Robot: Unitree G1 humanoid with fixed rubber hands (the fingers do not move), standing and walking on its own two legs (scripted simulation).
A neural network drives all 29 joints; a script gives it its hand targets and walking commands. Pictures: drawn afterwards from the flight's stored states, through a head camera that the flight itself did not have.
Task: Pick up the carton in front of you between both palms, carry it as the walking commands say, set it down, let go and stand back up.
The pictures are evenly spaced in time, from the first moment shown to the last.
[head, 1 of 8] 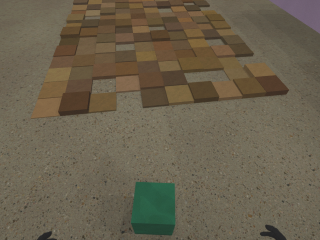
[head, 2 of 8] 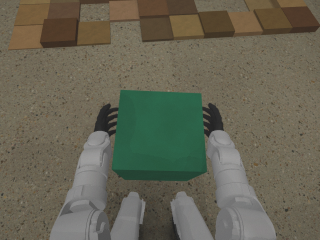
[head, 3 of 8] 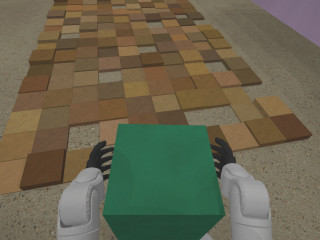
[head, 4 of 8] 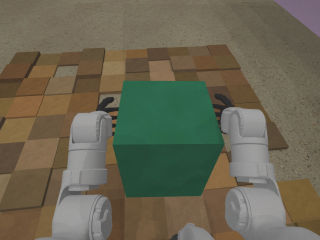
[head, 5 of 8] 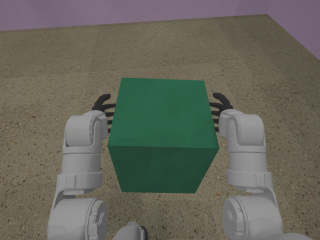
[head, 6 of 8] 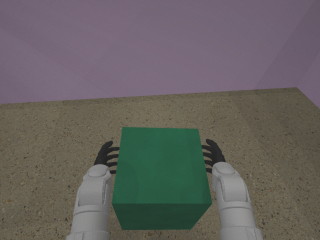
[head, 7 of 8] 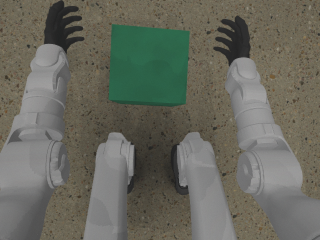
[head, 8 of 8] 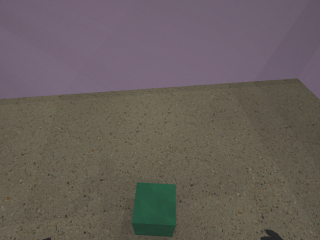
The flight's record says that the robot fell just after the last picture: no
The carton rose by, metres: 0.80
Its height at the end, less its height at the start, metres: +0.00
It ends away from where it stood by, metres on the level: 6.66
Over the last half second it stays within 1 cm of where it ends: yes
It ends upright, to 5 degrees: yes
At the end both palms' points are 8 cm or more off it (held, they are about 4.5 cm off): yes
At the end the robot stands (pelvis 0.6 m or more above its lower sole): yes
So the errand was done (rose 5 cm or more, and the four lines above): yes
